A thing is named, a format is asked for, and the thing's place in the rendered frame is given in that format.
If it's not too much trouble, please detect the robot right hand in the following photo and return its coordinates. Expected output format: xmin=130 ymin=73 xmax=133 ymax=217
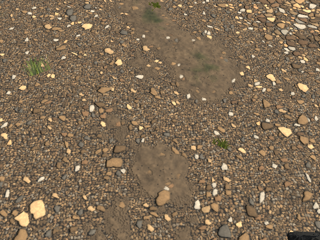
xmin=287 ymin=230 xmax=320 ymax=240

